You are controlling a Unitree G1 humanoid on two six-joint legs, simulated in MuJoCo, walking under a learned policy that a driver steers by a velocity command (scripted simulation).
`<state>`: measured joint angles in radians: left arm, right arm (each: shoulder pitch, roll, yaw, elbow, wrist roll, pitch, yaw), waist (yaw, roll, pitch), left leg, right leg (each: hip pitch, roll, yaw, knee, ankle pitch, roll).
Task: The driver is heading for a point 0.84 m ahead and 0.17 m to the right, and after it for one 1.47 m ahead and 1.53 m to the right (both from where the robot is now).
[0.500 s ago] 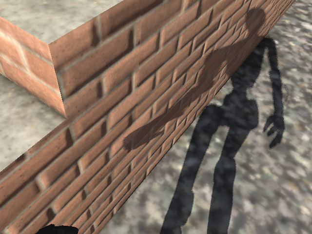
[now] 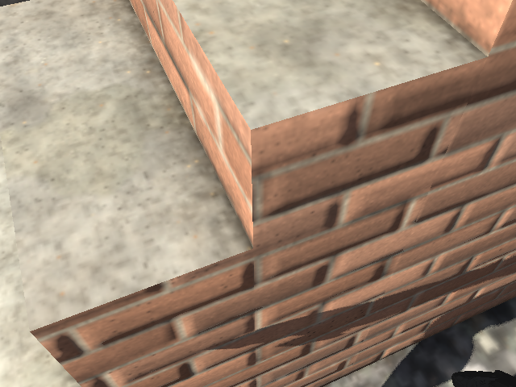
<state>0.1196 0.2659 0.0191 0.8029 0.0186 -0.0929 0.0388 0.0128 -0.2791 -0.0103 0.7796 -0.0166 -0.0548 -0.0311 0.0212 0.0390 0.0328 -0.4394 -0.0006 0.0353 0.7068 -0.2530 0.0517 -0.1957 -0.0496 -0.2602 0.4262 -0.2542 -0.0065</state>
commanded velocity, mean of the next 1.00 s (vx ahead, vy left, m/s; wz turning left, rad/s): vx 1.00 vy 0.00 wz -0.46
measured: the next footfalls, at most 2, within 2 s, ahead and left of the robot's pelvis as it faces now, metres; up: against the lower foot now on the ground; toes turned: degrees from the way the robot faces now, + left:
left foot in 0.04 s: +0.07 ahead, +0.08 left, +0.00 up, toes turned +4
right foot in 0.28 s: +0.08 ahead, -0.14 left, +0.00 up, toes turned +4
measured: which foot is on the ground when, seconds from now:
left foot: up 0.00-0.02, down 0.04-1.00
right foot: down 0.00-0.06, up 0.08-0.26, down 0.28-1.00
